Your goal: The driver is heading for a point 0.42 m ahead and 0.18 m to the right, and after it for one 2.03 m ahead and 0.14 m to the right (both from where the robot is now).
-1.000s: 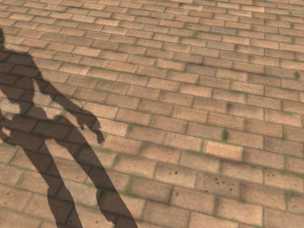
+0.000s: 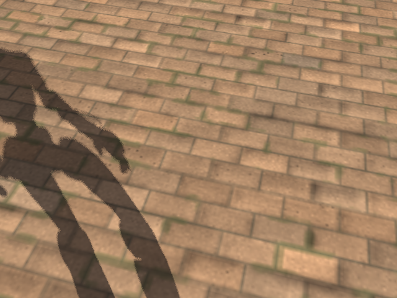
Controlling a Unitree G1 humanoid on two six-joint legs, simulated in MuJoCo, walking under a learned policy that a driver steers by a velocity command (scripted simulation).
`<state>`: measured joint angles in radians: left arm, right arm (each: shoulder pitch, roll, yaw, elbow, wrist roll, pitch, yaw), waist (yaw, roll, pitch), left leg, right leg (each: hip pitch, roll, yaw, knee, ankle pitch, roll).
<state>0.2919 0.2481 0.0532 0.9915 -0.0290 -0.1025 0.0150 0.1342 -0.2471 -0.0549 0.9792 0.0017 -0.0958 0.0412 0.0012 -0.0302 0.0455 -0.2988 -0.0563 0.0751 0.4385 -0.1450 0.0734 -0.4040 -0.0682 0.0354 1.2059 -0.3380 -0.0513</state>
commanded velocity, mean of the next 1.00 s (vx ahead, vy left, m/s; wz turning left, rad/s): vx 0.30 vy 0.00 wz -0.40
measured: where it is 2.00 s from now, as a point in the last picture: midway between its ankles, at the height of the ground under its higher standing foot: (233, 289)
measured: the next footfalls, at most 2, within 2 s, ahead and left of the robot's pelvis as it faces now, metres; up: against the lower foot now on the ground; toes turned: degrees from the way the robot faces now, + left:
right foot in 0.40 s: +0.40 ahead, -0.16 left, +0.00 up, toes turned -14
left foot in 0.88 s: +0.60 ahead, -0.03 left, +0.00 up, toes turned -32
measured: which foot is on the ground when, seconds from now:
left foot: down 0.00-0.40, up 0.42-0.86, down 0.88-1.00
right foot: up 0.00-0.38, down 0.40-0.90, up 0.92-1.00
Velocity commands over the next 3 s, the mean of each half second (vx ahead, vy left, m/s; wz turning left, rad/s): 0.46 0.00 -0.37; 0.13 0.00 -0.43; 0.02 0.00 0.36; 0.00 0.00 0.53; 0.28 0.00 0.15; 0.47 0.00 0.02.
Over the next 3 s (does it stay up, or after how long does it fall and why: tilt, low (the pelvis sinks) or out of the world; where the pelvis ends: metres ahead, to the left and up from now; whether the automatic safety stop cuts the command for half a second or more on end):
stays up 0.86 0.03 0.00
